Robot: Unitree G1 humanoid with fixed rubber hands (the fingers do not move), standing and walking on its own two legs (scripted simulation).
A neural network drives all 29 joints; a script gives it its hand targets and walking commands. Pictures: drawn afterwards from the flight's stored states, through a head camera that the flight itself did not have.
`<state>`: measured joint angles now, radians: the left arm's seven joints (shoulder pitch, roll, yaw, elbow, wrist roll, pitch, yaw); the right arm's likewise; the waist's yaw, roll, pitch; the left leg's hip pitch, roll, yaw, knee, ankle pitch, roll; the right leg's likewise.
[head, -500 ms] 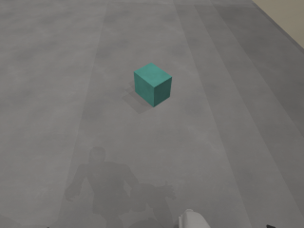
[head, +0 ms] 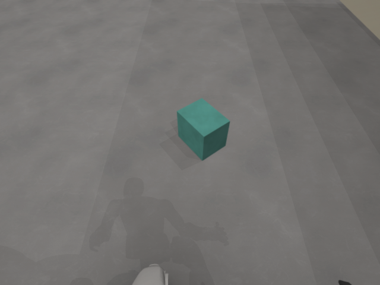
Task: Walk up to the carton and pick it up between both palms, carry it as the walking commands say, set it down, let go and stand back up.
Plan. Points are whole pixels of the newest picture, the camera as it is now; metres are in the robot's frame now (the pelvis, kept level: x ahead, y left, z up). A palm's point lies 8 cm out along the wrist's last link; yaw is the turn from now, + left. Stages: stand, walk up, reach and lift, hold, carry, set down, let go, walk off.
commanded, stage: walk up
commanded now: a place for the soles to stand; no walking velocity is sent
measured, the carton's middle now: (202, 129) +1.08 -0.01 -0.65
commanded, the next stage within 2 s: none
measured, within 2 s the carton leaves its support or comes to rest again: neither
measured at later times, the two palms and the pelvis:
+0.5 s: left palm (77, 189) +0.34 +0.34 -0.09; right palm (331, 240) +0.25 -0.32 -0.13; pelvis +0.23 +0.01 -0.02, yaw -1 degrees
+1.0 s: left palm (90, 154) +0.48 +0.36 -0.12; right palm (302, 152) +0.48 -0.29 -0.08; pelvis +0.42 +0.04 -0.01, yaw -1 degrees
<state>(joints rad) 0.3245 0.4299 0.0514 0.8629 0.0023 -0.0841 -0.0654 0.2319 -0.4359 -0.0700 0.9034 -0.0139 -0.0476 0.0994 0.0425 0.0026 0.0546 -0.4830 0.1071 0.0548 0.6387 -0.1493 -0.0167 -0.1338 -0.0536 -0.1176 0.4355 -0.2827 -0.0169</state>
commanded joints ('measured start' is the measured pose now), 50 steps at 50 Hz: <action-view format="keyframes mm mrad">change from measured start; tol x32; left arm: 1 -66 278 80 -86 -3 -18 9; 50 44 198 57 -54 9 25 4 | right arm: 1 -38 -160 -50 -75 9 -38 -11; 50 59 -256 -64 -144 6 -55 -72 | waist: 1 -15 -88 -36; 4 -158 386 -207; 21 -25 67 13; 24 75 -384 -171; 50 -60 177 42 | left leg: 1 187 -46 45 -130 12 20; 5 639 309 -570 -391 -298 236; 18 237 145 -96 -383 -97 213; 26 -225 -49 -83 547 -333 70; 40 329 -94 57 -133 -60 38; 42 613 174 -365 -327 -354 149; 50 199 167 -177 -386 -200 240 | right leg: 1 -115 -191 158 -134 -117 -161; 6 -580 3 184 684 -176 -26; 22 20 -1 37 127 78 -27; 24 319 -312 564 -117 -181 -185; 38 -173 -187 194 -156 -127 -185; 43 -667 70 123 670 -223 -38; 50 -353 -49 105 388 -45 17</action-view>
